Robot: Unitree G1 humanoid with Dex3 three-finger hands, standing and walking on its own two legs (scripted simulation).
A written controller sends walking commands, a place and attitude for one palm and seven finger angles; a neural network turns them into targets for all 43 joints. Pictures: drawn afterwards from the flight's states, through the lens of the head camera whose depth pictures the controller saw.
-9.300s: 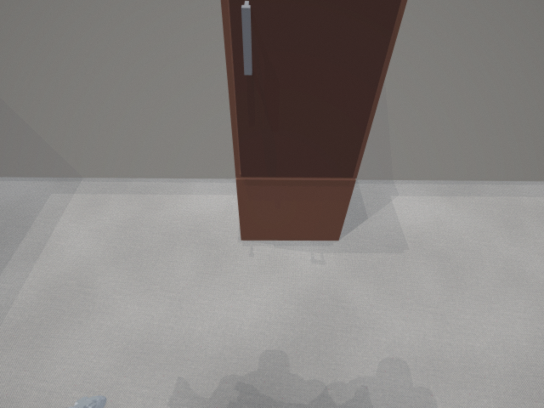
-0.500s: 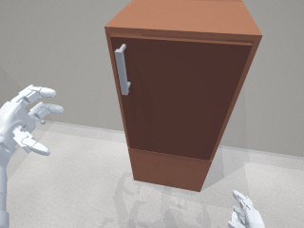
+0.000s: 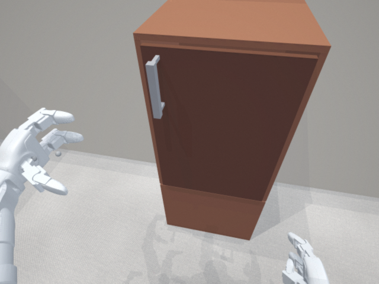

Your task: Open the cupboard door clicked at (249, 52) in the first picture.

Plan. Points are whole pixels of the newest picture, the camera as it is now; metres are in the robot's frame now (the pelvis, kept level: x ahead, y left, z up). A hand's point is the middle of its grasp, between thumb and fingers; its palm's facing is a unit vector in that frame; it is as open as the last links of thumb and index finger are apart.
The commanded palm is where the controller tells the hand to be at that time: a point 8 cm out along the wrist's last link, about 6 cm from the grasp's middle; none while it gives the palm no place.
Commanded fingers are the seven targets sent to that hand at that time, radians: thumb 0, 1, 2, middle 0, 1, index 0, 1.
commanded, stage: move the hooked fingers beside the handle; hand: left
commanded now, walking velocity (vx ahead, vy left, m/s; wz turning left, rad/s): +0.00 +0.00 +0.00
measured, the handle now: (157, 88) +0.55 +0.14 +0.16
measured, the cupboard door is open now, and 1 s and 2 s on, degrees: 0 0 0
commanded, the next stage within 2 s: none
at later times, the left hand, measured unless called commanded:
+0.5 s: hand (88, 128) +0.36 +0.25 +0.17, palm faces -0.09 -1.00 -0.01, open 14.0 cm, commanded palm +0.35 +0.30 +0.17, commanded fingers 0.00 -0.50 0.30 -0.30 -1.20 -0.30 -1.20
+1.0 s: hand (110, 109) +0.43 +0.22 +0.17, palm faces -0.09 -1.00 +0.01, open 14.0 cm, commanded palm +0.42 +0.28 +0.16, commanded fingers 0.00 -0.50 0.30 -0.30 -1.20 -0.30 -1.20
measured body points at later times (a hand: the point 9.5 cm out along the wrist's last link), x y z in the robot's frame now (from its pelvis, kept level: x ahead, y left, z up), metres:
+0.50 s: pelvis +0.00 +0.01 +0.00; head +0.00 +0.00 +0.45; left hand +0.36 +0.30 +0.17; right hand +0.16 -0.24 -0.08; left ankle +0.05 +0.11 -0.73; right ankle -0.03 -0.11 -0.73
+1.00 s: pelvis +0.01 +0.00 +0.00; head +0.03 +0.00 +0.45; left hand +0.43 +0.28 +0.17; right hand +0.10 -0.27 -0.10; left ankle +0.05 +0.11 -0.73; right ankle -0.03 -0.11 -0.73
